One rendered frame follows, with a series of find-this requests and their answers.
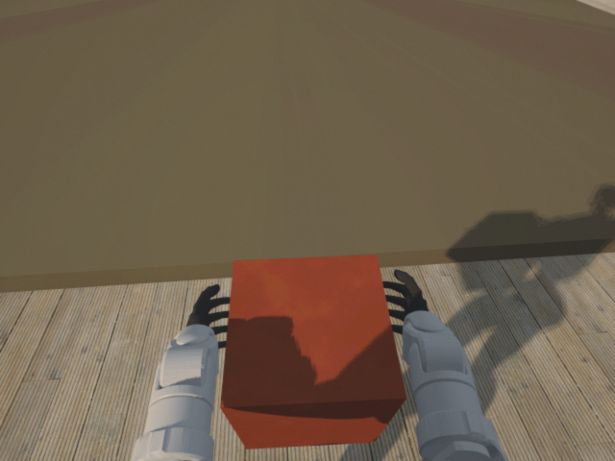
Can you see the robot right hand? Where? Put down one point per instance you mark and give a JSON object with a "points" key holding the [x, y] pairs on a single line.
{"points": [[413, 299]]}

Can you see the robot right forearm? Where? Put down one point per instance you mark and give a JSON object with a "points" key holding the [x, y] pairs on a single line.
{"points": [[451, 424]]}

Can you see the robot left forearm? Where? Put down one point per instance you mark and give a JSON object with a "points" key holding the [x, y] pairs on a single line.
{"points": [[182, 400]]}

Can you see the robot left hand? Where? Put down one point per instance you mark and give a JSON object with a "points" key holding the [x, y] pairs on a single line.
{"points": [[201, 309]]}

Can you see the carton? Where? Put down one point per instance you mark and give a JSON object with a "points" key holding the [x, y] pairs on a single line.
{"points": [[310, 355]]}

